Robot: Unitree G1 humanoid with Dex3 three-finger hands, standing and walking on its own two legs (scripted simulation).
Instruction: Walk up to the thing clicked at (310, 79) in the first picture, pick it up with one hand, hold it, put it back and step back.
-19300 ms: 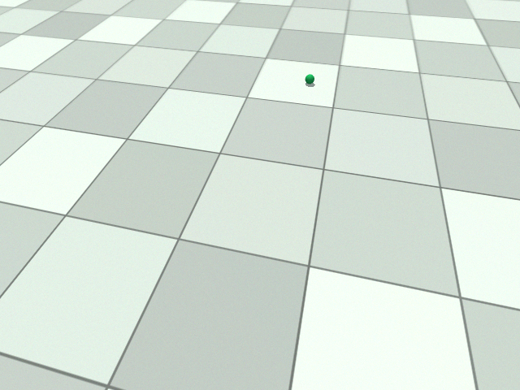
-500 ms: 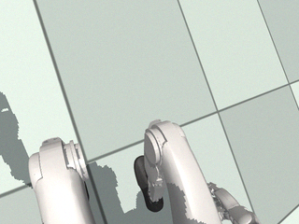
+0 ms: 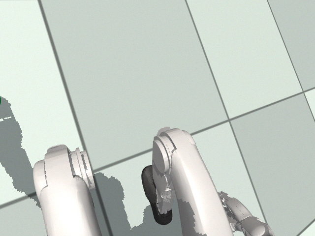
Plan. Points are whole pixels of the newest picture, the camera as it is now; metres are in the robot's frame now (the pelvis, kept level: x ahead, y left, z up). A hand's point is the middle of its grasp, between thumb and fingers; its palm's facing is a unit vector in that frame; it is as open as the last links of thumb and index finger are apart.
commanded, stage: rise first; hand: left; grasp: from above
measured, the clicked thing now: out of the picture +0.46 +0.39 -0.28
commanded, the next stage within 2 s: none
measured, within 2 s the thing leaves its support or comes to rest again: neither
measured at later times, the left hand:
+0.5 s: hand out of the picture +0.42 +0.42 -0.17, palm faces -0.42 -0.15 -0.90, open 14.0 cm
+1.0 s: hand out of the picture +0.41 +0.42 -0.17, palm faces -0.43 -0.16 -0.89, open 13.8 cm
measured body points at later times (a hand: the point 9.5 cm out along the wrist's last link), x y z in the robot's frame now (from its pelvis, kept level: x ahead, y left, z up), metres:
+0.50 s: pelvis +0.00 +0.00 +0.00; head +0.24 +0.13 +0.36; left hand +0.43 +0.42 -0.11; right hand +0.10 -0.26 -0.08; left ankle +0.07 +0.13 -0.28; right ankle +0.10 -0.12 -0.28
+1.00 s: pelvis +0.00 +0.00 +0.00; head +0.24 +0.13 +0.36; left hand +0.43 +0.42 -0.12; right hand +0.10 -0.26 -0.08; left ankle +0.07 +0.13 -0.28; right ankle +0.10 -0.12 -0.28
